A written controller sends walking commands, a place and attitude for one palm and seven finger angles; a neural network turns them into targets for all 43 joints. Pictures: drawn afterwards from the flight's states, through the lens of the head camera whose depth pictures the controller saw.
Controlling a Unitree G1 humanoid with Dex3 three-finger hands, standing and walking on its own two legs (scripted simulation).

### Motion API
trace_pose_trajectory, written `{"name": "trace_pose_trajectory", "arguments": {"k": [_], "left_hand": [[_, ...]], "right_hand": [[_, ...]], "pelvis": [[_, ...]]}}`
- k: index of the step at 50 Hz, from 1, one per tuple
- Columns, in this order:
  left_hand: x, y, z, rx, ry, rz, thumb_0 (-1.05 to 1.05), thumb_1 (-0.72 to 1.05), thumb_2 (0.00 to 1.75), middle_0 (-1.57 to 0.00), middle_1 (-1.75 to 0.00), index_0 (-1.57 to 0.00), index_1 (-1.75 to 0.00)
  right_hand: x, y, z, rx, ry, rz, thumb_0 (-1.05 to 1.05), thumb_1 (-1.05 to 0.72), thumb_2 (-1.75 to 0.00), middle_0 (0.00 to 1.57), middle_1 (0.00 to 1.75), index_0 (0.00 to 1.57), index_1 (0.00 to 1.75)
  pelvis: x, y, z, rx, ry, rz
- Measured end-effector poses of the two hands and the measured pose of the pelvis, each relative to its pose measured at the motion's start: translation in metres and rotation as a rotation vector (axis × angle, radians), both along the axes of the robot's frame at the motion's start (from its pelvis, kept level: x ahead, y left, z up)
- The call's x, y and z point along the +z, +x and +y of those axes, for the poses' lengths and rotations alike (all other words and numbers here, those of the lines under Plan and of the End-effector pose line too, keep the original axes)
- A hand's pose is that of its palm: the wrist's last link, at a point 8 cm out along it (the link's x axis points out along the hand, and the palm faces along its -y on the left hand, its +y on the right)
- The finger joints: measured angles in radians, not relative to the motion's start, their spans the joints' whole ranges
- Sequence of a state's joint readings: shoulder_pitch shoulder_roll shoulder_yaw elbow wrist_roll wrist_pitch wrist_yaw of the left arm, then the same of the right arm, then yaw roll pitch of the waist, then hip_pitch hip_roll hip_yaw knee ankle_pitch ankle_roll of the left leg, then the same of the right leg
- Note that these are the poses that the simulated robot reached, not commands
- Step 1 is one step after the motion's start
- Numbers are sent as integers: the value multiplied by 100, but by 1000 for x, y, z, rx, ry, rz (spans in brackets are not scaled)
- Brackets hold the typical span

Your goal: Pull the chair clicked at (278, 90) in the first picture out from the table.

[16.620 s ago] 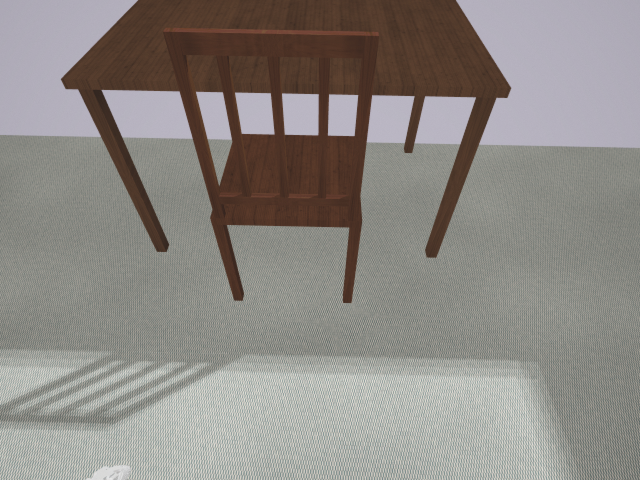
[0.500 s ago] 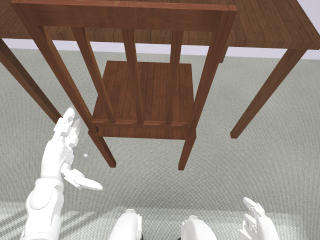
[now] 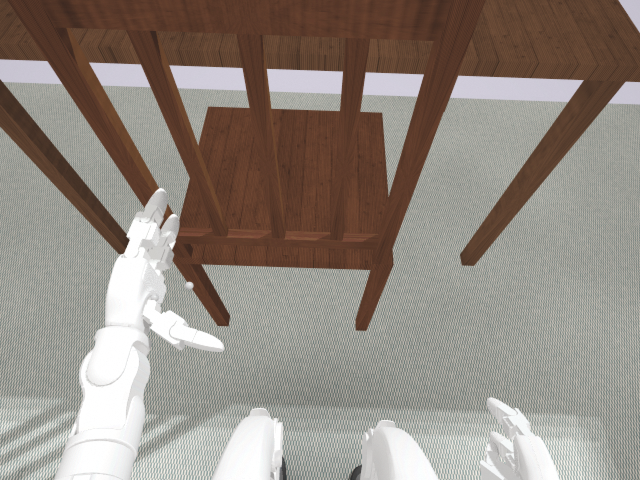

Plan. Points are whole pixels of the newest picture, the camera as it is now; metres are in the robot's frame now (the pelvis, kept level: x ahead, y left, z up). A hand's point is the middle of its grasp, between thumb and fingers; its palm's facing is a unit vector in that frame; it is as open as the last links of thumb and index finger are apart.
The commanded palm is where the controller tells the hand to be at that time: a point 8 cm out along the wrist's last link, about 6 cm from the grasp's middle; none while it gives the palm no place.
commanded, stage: aim the fingers beside a spindle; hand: left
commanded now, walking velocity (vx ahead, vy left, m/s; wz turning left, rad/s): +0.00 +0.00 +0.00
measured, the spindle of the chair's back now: (268, 163) +0.51 +0.09 +0.05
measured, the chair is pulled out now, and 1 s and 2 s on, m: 0.00 0.00 0.00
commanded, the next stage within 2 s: push the fingers through the gap in 0.84 s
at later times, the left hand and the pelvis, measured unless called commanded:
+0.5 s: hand (203, 264) +0.37 +0.16 +0.01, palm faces +0.00 -1.00 -0.06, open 16.9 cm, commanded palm +0.35 +0.21 +0.01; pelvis +0.00 +0.00 -0.01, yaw -1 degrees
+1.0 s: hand (197, 275) +0.36 +0.17 +0.01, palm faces -0.01 -1.00 -0.05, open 16.9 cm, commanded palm +0.35 +0.22 +0.01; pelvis +0.00 +0.00 -0.01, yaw +0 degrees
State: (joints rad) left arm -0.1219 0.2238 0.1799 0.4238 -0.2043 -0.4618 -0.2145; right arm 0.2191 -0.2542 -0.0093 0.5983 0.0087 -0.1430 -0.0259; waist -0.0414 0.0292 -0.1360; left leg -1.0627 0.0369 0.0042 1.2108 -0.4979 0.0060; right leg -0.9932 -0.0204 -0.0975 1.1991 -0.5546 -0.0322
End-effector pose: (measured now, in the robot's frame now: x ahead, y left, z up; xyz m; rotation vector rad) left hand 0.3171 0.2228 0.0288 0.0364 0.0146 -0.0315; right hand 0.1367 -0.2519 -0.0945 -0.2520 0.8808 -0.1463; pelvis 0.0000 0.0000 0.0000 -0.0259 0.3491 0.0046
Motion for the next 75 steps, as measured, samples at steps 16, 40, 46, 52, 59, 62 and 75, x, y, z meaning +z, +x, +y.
{"name": "trace_pose_trajectory", "arguments": {"k": [16, 40, 46, 52, 59, 62, 75], "left_hand": [[-16, 31, -14, 5, 10, -4, -1, -50, 30, -6, -8, -6, -8], [-19, 32, -6, 29, 13, 5, -1, -50, 30, -6, -9, -7, -8], [-15, 23, 0, 34, 16, -8, -1, -50, 30, -6, -8, -6, -8], [-18, 23, -3, 16, 9, 0, -1, -50, 30, -6, -8, -6, -8], [-17, 44, -8, 12, 11, -24, -1, -50, 30, -6, -8, -6, -8], [-18, 54, -8, 14, 14, -14, -1, -50, 30, -6, -8, -6, -8], [-17, 82, -7, 17, 16, 3, -1, -50, 30, -6, -8, -6, -8]], "right_hand": [[-22, -22, 3, -16, 12, 96, 1, -91, -90, 20, 30, 20, 30], [-18, -19, -3, -39, 6, 119, 1, -91, -90, 20, 30, 20, 30], [-16, -11, 0, -23, 11, 99, 1, -91, -90, 20, 30, 20, 30], [-18, -6, 2, -6, 3, 90, 1, -91, -90, 20, 30, 20, 30], [-22, -12, 2, -12, -5, 103, 1, -91, -90, 20, 30, 20, 30], [-24, -19, 2, -23, -3, 124, 1, -91, -90, 20, 30, 20, 30], [-27, -61, -1, -83, -2, 251, 1, -91, -90, 20, 30, 20, 30]], "pelvis": [[-12, -6, 2, -5, 0, 33], [-9, 1, 1, -13, 2, 38], [-8, 1, 1, -8, -1, 33], [-10, -1, 2, 1, -5, 34], [-14, -4, 3, -1, -9, 42], [-15, -5, 4, -3, -9, 46], [-12, -2, 7, -13, -10, 64]]}}
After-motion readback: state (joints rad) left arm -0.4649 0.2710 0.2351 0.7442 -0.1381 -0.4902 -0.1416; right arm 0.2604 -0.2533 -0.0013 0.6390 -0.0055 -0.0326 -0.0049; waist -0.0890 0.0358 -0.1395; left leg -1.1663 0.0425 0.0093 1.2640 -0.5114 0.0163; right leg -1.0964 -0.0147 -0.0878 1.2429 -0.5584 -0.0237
